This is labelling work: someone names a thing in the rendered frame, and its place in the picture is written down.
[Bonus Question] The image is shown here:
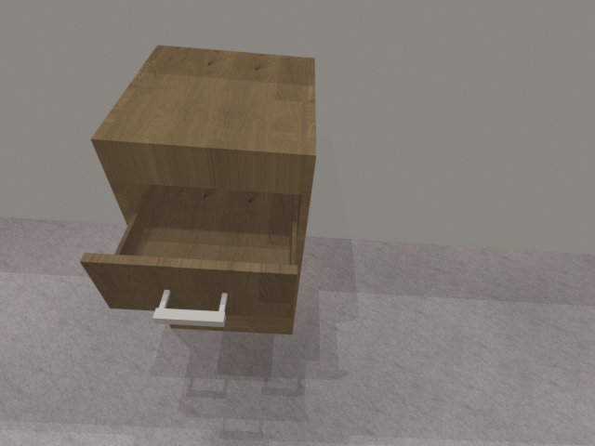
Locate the drawer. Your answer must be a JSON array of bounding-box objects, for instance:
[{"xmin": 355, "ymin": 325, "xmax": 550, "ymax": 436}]
[{"xmin": 80, "ymin": 184, "xmax": 298, "ymax": 319}]

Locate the cabinet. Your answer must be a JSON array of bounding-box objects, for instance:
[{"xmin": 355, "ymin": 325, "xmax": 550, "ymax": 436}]
[{"xmin": 91, "ymin": 45, "xmax": 316, "ymax": 335}]

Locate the handle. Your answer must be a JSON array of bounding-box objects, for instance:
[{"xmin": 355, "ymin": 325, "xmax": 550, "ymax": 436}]
[{"xmin": 152, "ymin": 290, "xmax": 228, "ymax": 327}]

